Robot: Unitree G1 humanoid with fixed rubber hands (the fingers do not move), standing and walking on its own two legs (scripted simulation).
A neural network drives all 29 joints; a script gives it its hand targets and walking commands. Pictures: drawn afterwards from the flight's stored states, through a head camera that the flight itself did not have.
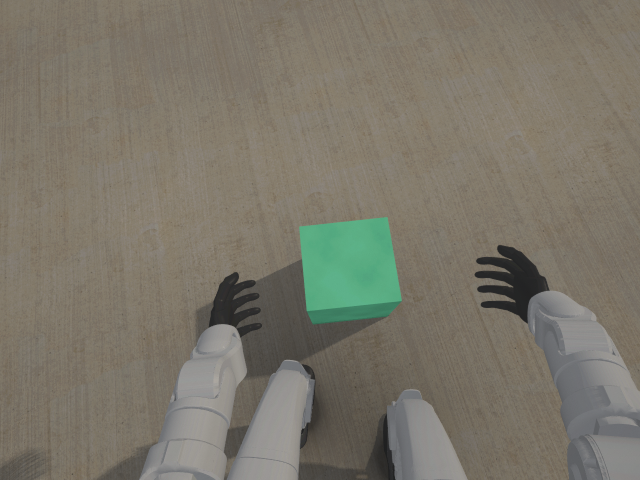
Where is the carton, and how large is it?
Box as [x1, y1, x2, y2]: [299, 217, 401, 324]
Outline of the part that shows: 387,217 299,227 306,308 313,324 386,316 400,302 401,298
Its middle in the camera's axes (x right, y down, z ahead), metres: +0.07 +0.09 +1.00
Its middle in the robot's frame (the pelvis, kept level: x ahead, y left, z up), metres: +0.48 +0.02 -0.56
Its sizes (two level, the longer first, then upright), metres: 0.210 0.200 0.250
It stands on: the floor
